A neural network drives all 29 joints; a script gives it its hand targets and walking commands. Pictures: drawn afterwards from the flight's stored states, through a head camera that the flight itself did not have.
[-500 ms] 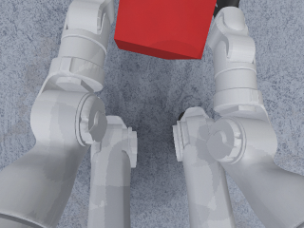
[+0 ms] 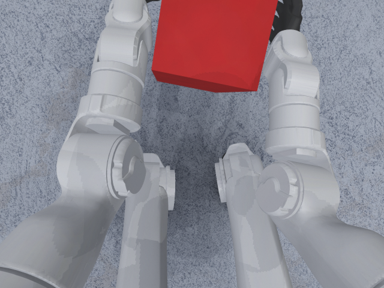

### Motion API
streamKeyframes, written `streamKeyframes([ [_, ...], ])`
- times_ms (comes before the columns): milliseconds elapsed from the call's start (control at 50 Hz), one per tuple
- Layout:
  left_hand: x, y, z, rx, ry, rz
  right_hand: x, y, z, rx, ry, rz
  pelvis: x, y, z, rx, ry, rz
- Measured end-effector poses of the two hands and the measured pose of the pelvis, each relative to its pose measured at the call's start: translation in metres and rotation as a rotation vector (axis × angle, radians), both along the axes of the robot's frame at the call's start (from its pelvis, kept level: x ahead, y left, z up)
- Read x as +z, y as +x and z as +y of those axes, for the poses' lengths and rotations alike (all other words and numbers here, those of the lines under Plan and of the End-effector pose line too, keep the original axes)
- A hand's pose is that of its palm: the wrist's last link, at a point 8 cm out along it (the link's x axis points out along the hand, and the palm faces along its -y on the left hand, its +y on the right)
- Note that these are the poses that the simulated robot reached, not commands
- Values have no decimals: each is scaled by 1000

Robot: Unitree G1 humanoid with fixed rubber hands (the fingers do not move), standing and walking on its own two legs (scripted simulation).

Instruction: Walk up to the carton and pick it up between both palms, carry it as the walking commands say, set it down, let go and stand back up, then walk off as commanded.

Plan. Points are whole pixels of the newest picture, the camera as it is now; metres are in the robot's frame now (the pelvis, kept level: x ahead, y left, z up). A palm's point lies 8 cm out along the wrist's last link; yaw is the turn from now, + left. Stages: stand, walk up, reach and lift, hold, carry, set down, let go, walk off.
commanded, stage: reach and lift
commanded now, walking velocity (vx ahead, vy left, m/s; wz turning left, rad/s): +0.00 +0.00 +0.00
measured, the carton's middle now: (203, 33) +0.53 -0.04 -0.19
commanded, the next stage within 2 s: none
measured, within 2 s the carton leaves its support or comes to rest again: neither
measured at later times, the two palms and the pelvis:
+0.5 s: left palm out of the picture +0.53 +0.08 -0.03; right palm (308, 32) +0.48 -0.16 -0.05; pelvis -0.01 +0.00 +0.04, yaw +1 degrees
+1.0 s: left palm out of the picture +0.51 +0.08 +0.04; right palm (345, 27) +0.46 -0.15 +0.03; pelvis +0.00 +0.00 +0.10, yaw +1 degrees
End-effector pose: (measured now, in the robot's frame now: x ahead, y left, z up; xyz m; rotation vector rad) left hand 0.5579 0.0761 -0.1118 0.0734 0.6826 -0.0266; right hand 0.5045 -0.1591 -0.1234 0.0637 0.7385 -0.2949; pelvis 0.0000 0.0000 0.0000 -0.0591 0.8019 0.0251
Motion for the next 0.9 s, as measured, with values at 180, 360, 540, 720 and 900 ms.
streamKeyframes([
  [180,29,-7,-2,4,-8,-1,29,-8,-2,-13,8,-4,16,0,-1,2,1,-13],
  [360,59,-16,0,7,-7,0,58,-17,0,-13,15,-4,33,-3,0,2,5,-33],
  [540,85,-25,3,12,-7,-3,84,-24,3,-11,16,-7,48,-6,1,6,6,-55],
  [720,110,-32,5,17,-11,-3,110,-30,5,-8,15,-8,65,-4,2,11,4,-75],
  [900,136,-40,7,21,-13,-3,137,-37,6,-5,14,-8,86,1,3,15,5,-97],
])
